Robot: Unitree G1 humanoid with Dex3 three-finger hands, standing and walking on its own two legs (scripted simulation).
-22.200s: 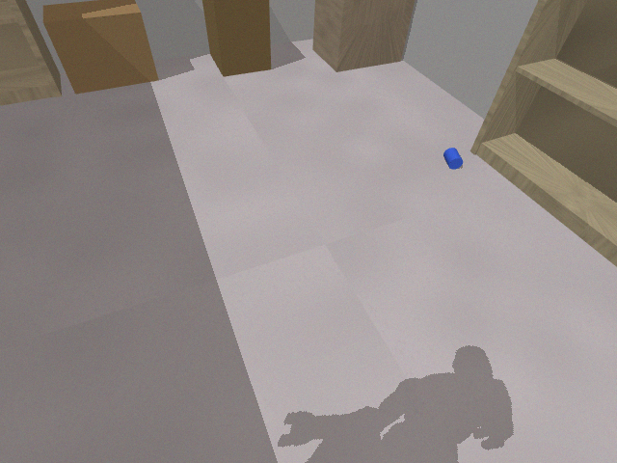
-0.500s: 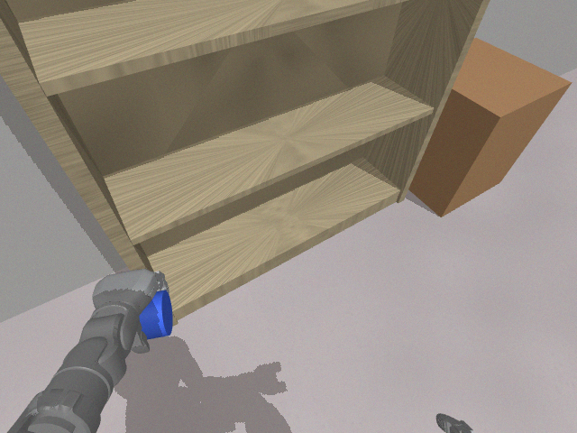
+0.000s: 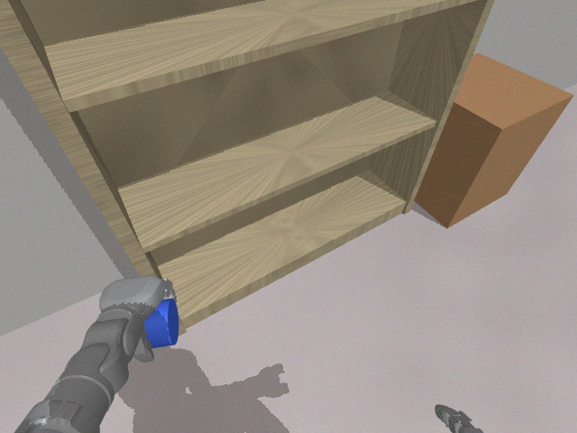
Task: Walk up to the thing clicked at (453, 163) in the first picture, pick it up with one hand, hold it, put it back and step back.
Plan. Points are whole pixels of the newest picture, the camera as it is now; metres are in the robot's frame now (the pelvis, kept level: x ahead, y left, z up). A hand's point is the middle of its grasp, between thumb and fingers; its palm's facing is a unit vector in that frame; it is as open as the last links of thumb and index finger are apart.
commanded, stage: hold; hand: left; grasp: from above
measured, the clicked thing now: (143, 325) +0.31 +0.23 -0.07
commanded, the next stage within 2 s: crouch in 1.16 s
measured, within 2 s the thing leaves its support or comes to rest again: neither
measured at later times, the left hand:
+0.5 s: hand (139, 332) +0.28 +0.22 -0.04, palm faces -0.43 -0.08 -0.90, open 10.1 cm
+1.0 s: hand (136, 326) +0.29 +0.22 -0.03, palm faces -0.42 -0.07 -0.90, open 10.1 cm
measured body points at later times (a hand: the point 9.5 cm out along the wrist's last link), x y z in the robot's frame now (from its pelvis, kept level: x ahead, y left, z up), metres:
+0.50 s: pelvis -0.01 +0.00 +0.00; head -0.01 -0.02 +0.45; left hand +0.30 +0.22 +0.02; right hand +0.13 -0.26 -0.11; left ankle +0.01 +0.12 -0.73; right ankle +0.01 -0.14 -0.73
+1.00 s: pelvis -0.01 +0.00 +0.01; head +0.00 -0.02 +0.46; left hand +0.31 +0.22 +0.02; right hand +0.14 -0.25 -0.11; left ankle +0.01 +0.12 -0.73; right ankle +0.01 -0.14 -0.73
